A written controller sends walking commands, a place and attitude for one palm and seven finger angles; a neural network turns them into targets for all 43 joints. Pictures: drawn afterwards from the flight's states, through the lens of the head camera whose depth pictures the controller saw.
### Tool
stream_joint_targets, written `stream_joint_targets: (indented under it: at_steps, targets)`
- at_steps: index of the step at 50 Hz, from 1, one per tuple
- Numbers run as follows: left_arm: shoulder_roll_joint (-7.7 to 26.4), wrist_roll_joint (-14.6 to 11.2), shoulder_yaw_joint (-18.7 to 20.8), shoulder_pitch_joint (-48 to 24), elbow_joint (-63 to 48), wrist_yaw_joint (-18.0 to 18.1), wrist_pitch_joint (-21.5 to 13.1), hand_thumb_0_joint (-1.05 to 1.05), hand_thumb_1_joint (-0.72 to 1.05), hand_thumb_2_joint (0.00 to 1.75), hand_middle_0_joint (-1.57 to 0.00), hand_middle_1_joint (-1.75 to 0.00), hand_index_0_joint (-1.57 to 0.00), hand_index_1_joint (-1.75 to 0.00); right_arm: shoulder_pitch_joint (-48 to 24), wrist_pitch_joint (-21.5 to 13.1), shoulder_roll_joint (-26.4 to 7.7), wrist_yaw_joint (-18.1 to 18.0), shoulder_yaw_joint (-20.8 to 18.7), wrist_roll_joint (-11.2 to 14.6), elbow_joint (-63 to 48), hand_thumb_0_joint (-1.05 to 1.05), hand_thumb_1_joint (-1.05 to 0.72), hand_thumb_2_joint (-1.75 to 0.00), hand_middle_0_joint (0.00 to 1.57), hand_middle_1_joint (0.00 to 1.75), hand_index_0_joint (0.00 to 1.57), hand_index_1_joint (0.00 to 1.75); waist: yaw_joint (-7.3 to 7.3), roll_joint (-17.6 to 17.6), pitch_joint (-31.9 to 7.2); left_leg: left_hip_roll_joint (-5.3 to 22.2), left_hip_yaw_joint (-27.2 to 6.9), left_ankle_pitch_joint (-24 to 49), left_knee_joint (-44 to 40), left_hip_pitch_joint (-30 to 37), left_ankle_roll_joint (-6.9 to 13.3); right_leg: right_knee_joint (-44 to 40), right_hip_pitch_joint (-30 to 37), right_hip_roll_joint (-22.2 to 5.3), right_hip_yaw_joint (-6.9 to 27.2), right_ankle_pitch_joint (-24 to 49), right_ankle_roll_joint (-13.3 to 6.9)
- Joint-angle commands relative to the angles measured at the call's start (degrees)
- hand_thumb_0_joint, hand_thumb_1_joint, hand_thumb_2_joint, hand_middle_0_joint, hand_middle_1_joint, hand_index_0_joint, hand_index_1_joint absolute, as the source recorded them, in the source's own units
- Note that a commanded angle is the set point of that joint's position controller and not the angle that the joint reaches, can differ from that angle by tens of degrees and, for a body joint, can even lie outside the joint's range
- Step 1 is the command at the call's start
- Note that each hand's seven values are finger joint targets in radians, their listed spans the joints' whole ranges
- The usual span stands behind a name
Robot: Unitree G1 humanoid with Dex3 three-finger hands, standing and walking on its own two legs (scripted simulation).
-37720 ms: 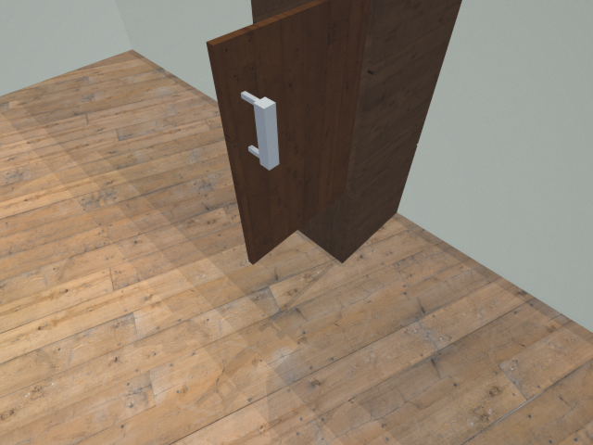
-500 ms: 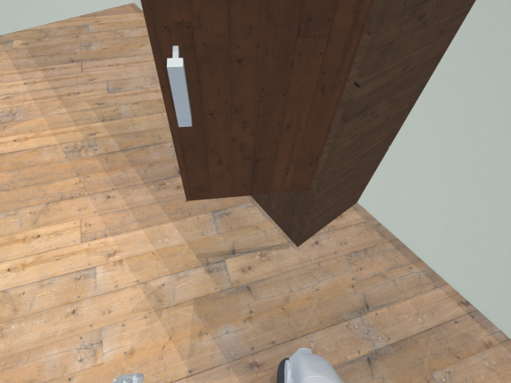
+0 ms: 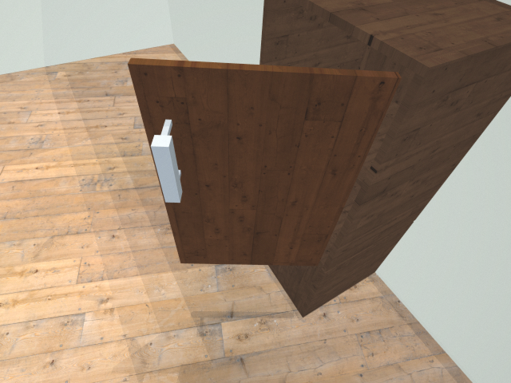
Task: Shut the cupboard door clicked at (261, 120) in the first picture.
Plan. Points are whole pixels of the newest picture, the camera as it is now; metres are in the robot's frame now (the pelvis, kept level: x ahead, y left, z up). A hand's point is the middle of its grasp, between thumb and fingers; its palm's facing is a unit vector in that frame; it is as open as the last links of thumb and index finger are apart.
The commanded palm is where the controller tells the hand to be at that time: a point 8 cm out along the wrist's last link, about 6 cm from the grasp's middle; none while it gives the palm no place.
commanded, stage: come to a stop and stand still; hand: left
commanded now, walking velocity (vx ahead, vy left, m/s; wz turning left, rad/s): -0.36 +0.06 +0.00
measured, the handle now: (170, 161) +0.44 +0.19 +0.09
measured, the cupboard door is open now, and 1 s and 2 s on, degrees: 60 60 60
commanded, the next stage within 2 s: look again from close up in 1.26 s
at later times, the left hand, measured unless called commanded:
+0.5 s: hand out of the picture +0.01 +0.20 -0.17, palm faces +0.00 -0.96 -0.26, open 7.4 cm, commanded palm none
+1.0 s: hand out of the picture -0.06 +0.23 -0.17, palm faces -0.01 -0.99 -0.15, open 7.4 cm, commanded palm none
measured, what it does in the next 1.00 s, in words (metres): steps on the spot: left foot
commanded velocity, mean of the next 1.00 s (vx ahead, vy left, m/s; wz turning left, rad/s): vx -0.05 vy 0.01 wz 0.00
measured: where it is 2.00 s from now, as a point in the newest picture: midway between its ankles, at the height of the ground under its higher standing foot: outside the picture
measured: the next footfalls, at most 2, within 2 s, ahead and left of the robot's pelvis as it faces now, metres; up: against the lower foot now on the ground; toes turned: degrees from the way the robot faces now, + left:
left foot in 0.54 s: +0.01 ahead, +0.14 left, +0.00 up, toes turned +1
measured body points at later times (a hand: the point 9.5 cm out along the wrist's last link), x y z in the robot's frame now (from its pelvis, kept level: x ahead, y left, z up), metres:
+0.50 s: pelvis -0.01 +0.01 +0.00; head +0.03 +0.00 +0.45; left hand +0.01 +0.25 -0.15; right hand +0.03 -0.24 -0.16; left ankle -0.03 +0.14 -0.71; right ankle -0.07 -0.07 -0.73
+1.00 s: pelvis -0.05 +0.06 +0.01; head -0.04 +0.08 +0.46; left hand -0.05 +0.28 -0.16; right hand -0.05 -0.16 -0.14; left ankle -0.03 +0.14 -0.73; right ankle -0.07 -0.07 -0.73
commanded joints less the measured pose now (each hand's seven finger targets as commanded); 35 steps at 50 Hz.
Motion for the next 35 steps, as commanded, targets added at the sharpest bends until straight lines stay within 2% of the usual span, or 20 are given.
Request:
stream_joint_targets:
  at_steps: [1, 2, 3, 5, 7, 9, 10, 11, 12, 14, 16, 20, 23, 25, 26, 27, 28, 31, 34, 35]
  targets:
    - [6.5, 0.2, 1.3, 4.3, -3.6, 1.7, 1.4, 0.00, 0.90, 0.90, -0.20, -0.30, -0.20, -0.30, 8.0, 1.8, -8.9, -1.7, -1.4, 0.8, 0.0, 0.00, -0.90, -0.90, 0.20, 0.30, 0.20, 0.30, -2.03, 12.1, -3.4, 11.7, -9.0, 54.8, -1.9, 15.3, 5.5, -0.7, -7.2, -8.1, 6.5, 21.6, 3.8]
    - [7.0, -0.1, 1.5, 3.1, -4.3, 1.3, 1.9, 0.00, 0.90, 0.90, -0.20, -0.30, -0.20, -0.30, 7.4, 2.0, -9.4, -1.6, -1.9, 1.0, -0.5, 0.00, -0.90, -0.90, 0.20, 0.30, 0.20, 0.30, -2.16, 13.1, -3.0, 12.2, -10.5, 51.7, -5.8, 13.8, 5.7, 1.1, -6.9, -7.3, 6.3, 12.3, 3.6]
    - [6.8, 0.0, 1.7, 3.8, -4.5, 1.2, 2.2, 0.00, 0.90, 0.90, -0.20, -0.30, -0.20, -0.30, 6.0, 2.5, -10.1, -1.7, -2.1, 0.7, -0.9, 0.00, -0.90, -0.90, 0.20, 0.30, 0.20, 0.30, -1.22, 12.7, -3.0, 12.8, -11.3, 49.7, -6.0, 13.6, 6.3, 2.2, -7.4, -7.0, 6.8, 8.8, 3.1]
    - [6.9, 0.4, 2.1, 4.7, -5.2, 1.2, 2.5, 0.00, 0.90, 0.90, -0.20, -0.30, -0.20, -0.30, 5.5, 3.1, -11.0, -1.8, -2.8, 0.5, -1.9, 0.00, -0.90, -0.90, 0.20, 0.30, 0.20, 0.30, -1.12, 9.0, -4.8, 13.0, -11.3, 47.7, -4.2, 14.3, 6.7, 2.8, -7.8, -6.9, 7.3, 10.3, 2.6]
    - [7.5, 0.6, 2.5, 5.2, -5.8, 1.2, 2.7, 0.00, 0.90, 0.90, -0.20, -0.30, -0.20, -0.30, 4.3, 3.7, -11.1, -1.8, -3.4, 0.5, -3.1, 0.00, -0.90, -0.90, 0.20, 0.30, 0.20, 0.30, -1.03, 5.5, -8.6, 11.1, -9.6, 39.8, -1.0, 13.9, 5.2, 1.3, -6.2, -8.2, 9.6, 22.7, 2.0]
    - [9.2, 1.0, 2.9, 5.5, -6.5, 1.3, 2.6, 0.00, 0.90, 0.90, -0.20, -0.30, -0.20, -0.30, 3.7, 4.2, -9.3, -1.5, -3.4, 0.5, -4.0, 0.00, -0.90, -0.90, 0.20, 0.30, 0.20, 0.30, -0.56, -2.5, -8.9, 6.0, -5.2, 23.9, 3.9, 7.5, 2.3, -0.9, -1.7, -13.5, 14.5, 40.8, 0.2]
    - [10.5, 1.2, 3.3, 6.1, -6.6, 1.5, 2.5, 0.00, 0.90, 0.90, -0.20, -0.30, -0.20, -0.30, 3.1, 4.6, -7.7, -1.2, -3.2, 0.4, -4.6, 0.00, -0.90, -0.90, 0.20, 0.30, 0.20, 0.30, 0.18, -7.6, -8.3, 1.2, -2.4, 3.9, 9.1, 0.4, 0.1, -1.5, 2.7, -18.5, 17.8, 56.0, -1.7]
    - [10.6, 1.4, 3.3, 7.2, -6.0, 1.6, 2.4, 0.00, 0.90, 0.90, -0.20, -0.30, -0.20, -0.30, 0.6, 5.0, -6.4, -0.9, -3.0, 0.3, -5.1, 0.00, -0.90, -0.90, 0.20, 0.30, 0.20, 0.30, 1.47, -9.4, -6.6, -3.1, -2.5, -18.3, 16.5, -6.1, -1.3, -1.4, 5.2, -22.3, 20.0, 71.0, -3.9]
    - [10.1, 1.4, 3.1, 7.0, -5.9, 1.8, 2.6, 0.00, 0.90, 0.90, -0.20, -0.30, -0.20, -0.30, 0.0, 5.5, -6.0, -1.0, -3.1, 0.2, -4.4, 0.00, -0.90, -0.90, 0.20, 0.30, 0.20, 0.30, 1.00, -9.1, -5.1, -3.6, -5.1, -20.6, 23.1, -8.8, -1.4, -1.6, 5.2, -22.0, 18.4, 73.6, -3.7]
    - [9.7, 1.3, 2.8, 3.7, -7.3, 1.9, 2.7, 0.00, 0.90, 0.90, -0.20, -0.30, -0.20, -0.30, 0.9, 5.9, -5.9, -0.8, -3.1, 0.4, -3.6, 0.00, -0.90, -0.90, 0.20, 0.30, 0.20, 0.30, -0.57, -7.5, -2.2, -2.8, -6.2, -18.0, 28.2, -9.8, -1.9, -2.0, 3.0, -19.9, 15.6, 66.5, -4.2]
    - [10.2, 1.2, 2.7, 2.6, -7.9, 1.5, 2.3, 0.00, 0.90, 0.90, -0.20, -0.30, -0.20, -0.30, 0.0, 5.4, -5.8, -0.3, -2.8, 0.5, -2.9, 0.00, -0.90, -0.90, 0.20, 0.30, 0.20, 0.30, -0.63, -5.2, -1.7, -2.5, -5.6, -16.7, 26.5, -10.2, -2.5, -2.0, 4.4, -18.2, 13.6, 61.1, -5.8]
    - [10.9, 1.0, 2.6, 3.8, -7.3, 1.2, 1.8, 0.00, 0.90, 0.90, -0.20, -0.30, -0.20, -0.30, -0.8, 4.8, -5.1, 0.1, -2.0, 0.7, -2.1, 0.00, -0.90, -0.90, 0.20, 0.30, 0.20, 0.30, 0.47, -5.8, -2.1, -1.6, -3.8, -15.6, 15.3, -6.7, -3.0, -2.1, 6.3, -17.0, 13.3, 55.1, -6.7]
    - [11.2, 0.8, 2.4, 3.0, -6.4, 1.0, 1.5, 0.00, 0.90, 0.90, -0.20, -0.30, -0.20, -0.30, 1.7, 4.0, -5.2, 0.0, -1.5, 0.8, -0.7, 0.00, -0.90, -0.90, 0.20, 0.30, 0.20, 0.30, -0.10, -7.1, -3.2, -1.4, -2.8, -10.8, 3.0, 0.0, -2.8, -0.7, 5.0, -16.2, 13.4, 51.5, -6.6]
    - [10.6, 0.1, 2.1, 0.9, -6.1, 0.8, 1.5, 0.00, 0.90, 0.90, -0.20, -0.30, -0.20, -0.30, 5.3, 3.3, -5.6, -0.1, -1.4, 0.7, 1.3, 0.00, -0.90, -0.90, 0.20, 0.30, 0.20, 0.30, -1.75, -5.9, -3.5, -0.8, -3.4, 4.1, -7.7, 8.5, -2.1, 1.4, 1.0, -13.7, 12.0, 45.1, -2.9]
    - [9.5, -0.3, 1.8, 1.4, -6.2, 0.8, 1.6, 0.00, 0.90, 0.90, -0.20, -0.30, -0.20, -0.30, 6.7, 2.5, -7.1, -0.3, -1.3, 0.5, 1.9, 0.00, -0.90, -0.90, 0.20, 0.30, 0.20, 0.30, -1.45, -1.9, -5.4, 2.8, -6.6, 20.2, -8.5, 13.5, -0.7, 2.5, -1.4, -11.1, 10.6, 38.3, -0.1]
    - [7.7, -0.5, 1.5, 2.8, -6.1, 1.0, 1.8, 0.00, 0.90, 0.90, -0.20, -0.30, -0.20, -0.30, 7.3, 2.0, -9.0, -0.6, -1.4, 0.2, 2.2, 0.00, -0.90, -0.90, 0.20, 0.30, 0.20, 0.30, -0.49, 2.5, -6.6, 6.9, -9.4, 30.2, -5.8, 15.4, 1.3, 1.0, -2.1, -9.0, 9.8, 27.5, 1.3]
    - [7.0, -0.1, 1.3, 2.9, -5.8, 1.2, 2.1, 0.00, 0.90, 0.90, -0.20, -0.30, -0.20, -0.30, 6.9, 2.1, -9.5, -0.8, -1.4, 0.2, 2.5, 0.00, -0.90, -0.90, 0.20, 0.30, 0.20, 0.30, -0.26, 3.8, -5.1, 7.8, -9.6, 27.8, -5.8, 13.1, 2.1, -1.8, -1.8, -8.0, 9.9, 18.9, 1.6]
    - [7.4, -0.3, 1.0, 0.6, -4.2, 0.5, 2.5, 0.00, 0.90, 0.90, -0.20, -0.30, -0.20, -0.30, 5.5, 1.9, -8.0, -1.0, -0.6, 0.4, 3.0, 0.00, -0.90, -0.90, 0.20, 0.30, 0.20, 0.30, -0.18, 7.6, -0.2, 6.1, -10.6, 17.1, -11.3, 8.1, 1.4, -4.6, -0.5, -7.8, 9.7, 13.2, 1.4]
    - [6.6, 0.0, 0.8, 1.2, -2.8, 0.3, 2.3, 0.00, 0.90, 0.90, -0.20, -0.30, -0.20, -0.30, 6.4, 1.6, -6.9, -1.1, -0.3, 0.4, 3.7, 0.00, -0.90, -0.90, 0.20, 0.30, 0.20, 0.30, -0.04, 5.5, 2.6, 5.0, -9.7, 13.4, -12.5, 7.5, 0.9, -7.0, -0.3, -8.0, 10.2, 13.8, 1.1]
    - [6.5, -0.1, 0.6, 1.7, -2.2, 0.1, 2.2, 0.00, 0.90, 0.90, -0.20, -0.30, -0.20, -0.30, 6.8, 1.5, -6.7, -1.1, -0.2, 0.4, 4.0, 0.00, -0.90, -0.90, 0.20, 0.30, 0.20, 0.30, -0.05, 5.6, 1.5, 4.5, -9.3, 12.9, -12.8, 8.4, 0.7, -7.5, -0.3, -8.2, 10.5, 14.3, 1.1]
